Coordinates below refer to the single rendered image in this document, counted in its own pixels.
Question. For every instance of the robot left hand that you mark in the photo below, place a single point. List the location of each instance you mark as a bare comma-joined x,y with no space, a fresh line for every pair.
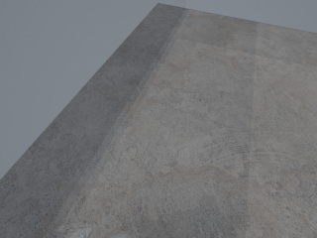
84,233

